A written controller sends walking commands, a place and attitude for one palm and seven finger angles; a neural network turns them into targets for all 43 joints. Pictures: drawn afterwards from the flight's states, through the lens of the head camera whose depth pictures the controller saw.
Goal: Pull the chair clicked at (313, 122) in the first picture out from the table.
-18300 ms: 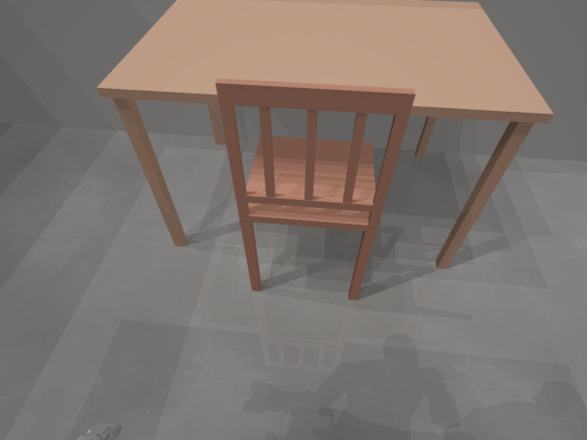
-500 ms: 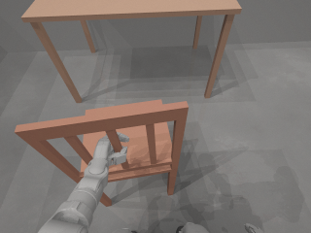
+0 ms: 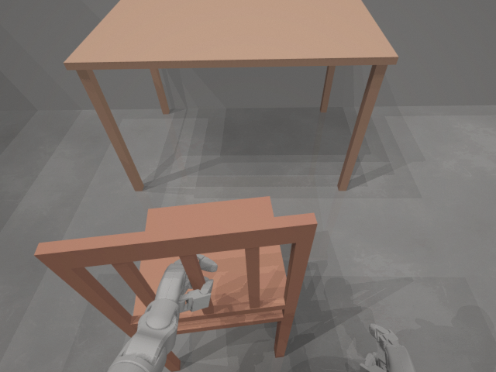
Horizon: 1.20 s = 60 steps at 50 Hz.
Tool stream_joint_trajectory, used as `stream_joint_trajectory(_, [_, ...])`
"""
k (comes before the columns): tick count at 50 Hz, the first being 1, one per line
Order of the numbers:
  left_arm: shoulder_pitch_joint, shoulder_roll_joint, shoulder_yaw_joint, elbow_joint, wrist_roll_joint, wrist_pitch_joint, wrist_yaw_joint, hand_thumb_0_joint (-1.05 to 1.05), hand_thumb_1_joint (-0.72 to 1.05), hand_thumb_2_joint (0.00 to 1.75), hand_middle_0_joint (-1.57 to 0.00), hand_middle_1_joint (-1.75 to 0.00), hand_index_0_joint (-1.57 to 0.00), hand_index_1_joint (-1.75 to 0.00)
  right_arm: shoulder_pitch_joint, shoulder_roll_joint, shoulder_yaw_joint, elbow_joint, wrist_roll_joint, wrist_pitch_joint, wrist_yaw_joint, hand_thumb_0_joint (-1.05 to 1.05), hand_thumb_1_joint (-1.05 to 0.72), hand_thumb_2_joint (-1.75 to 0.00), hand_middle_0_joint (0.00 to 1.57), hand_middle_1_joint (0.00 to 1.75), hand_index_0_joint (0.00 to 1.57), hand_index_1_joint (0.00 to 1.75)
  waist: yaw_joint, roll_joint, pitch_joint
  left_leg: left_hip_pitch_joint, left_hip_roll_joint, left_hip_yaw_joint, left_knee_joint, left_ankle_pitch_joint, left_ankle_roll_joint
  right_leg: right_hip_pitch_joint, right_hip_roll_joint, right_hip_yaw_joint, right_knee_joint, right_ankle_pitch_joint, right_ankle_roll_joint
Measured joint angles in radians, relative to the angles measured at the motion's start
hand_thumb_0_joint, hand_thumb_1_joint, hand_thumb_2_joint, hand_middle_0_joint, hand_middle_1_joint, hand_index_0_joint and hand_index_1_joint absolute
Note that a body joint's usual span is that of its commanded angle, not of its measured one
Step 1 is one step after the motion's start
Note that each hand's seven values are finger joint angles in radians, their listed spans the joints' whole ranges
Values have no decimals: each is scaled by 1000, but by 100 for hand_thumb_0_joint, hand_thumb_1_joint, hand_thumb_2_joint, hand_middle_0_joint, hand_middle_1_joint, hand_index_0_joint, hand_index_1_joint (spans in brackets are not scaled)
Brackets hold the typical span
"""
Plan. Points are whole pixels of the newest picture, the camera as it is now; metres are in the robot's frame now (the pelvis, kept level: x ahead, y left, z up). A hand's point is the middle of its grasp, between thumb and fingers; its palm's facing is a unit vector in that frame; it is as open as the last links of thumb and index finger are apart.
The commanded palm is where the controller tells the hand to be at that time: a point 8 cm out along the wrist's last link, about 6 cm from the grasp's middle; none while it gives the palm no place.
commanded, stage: stop walking, hand still on the chair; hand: left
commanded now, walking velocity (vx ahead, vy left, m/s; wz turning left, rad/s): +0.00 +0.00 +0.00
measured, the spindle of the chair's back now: (199, 285) +0.29 +0.12 -0.09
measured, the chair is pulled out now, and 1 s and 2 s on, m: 0.65 0.65 0.65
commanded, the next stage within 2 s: open the thumb and straighten the fingers in 0.18 s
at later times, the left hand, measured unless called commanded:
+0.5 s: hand (202, 290) +0.27 +0.10 -0.06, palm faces -0.10 -0.98 -0.16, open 7.2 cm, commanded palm +0.25 +0.16 -0.04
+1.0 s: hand (197, 297) +0.26 +0.11 -0.06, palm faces -0.08 -0.98 -0.16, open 16.9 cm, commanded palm +0.24 +0.16 -0.04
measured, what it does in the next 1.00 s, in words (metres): stands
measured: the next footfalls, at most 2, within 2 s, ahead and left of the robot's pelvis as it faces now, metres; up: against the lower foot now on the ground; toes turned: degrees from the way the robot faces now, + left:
none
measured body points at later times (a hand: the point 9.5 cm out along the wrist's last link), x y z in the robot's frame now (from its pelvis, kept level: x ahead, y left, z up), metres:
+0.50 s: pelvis +0.00 +0.00 -0.01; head +0.02 -0.01 +0.44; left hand +0.27 +0.15 -0.04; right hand +0.13 -0.26 -0.12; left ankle +0.00 +0.14 -0.74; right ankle +0.02 -0.12 -0.74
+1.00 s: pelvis +0.02 +0.00 -0.04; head +0.05 -0.02 +0.41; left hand +0.26 +0.16 -0.05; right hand +0.19 -0.23 -0.13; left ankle +0.00 +0.14 -0.74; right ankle +0.02 -0.12 -0.74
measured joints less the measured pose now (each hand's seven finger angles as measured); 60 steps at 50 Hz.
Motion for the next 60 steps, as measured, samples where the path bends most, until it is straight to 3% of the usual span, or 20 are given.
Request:
stream_joint_trajectory(14, [32,10,2,-44,-9,28,6,5,66,78,-19,-120,-49,-144,15,-11,-3,-19,5,43,-5,0,-90,-90,21,30,20,30,-9,-7,-9,8,8,-9,-12,2,-6,14,8,-11,-18,1,-6])
stream_joint_trajectory(20, [81,37,26,-148,-22,66,-17,4,61,76,-22,-123,-49,-144,54,-19,-8,-30,35,30,53,1,-90,-90,21,30,20,30,-46,-22,-59,-97,4,-26,73,-30,-5,-82,-1,-24,63,-35,-8])
stream_joint_trajectory(24, [112,57,24,-252,-17,104,-30,3,43,67,-27,-126,-49,-144,81,-40,-25,-51,34,-11,74,1,-90,-90,21,30,20,30,-54,-18,-80,-178,7,-28,159,-71,-4,-156,-2,-22,134,-66,-8])
stream_joint_trajectory(31, [140,54,40,-361,-22,187,-37,1,-12,40,-34,-125,-46,-135,94,-67,-36,-71,24,-53,69,1,-90,-90,21,30,20,30,-53,-1,-108,-270,3,-27,255,-119,2,-246,-9,-15,222,-108,-1])
stream_joint_trajectory(38, [185,46,20,-445,-22,240,-39,0,-42,26,-31,-97,-34,-100,88,-63,-30,-94,18,-90,58,1,-90,-90,20,30,20,30,-39,17,-125,-315,-5,-31,308,-149,8,-286,-20,-16,271,-138,6])
stream_joint_trajectory(50, [251,40,-4,-555,-5,281,-43,-1,-53,21,-8,-24,-8,-24,67,-41,-6,-139,8,-111,53,1,-90,-90,21,30,20,30,-20,20,-142,-356,-12,-47,369,-185,7,-318,-29,-28,329,-178,7])
stream_joint_trajectory(60, [306,44,-5,-625,2,303,-43,-1,-53,20,-2,-3,-1,-3,76,-47,-4,-161,6,-102,46,1,-90,-90,21,30,20,30,-22,15,-148,-377,-11,-53,396,-198,4,-337,-29,-33,357,-194,4])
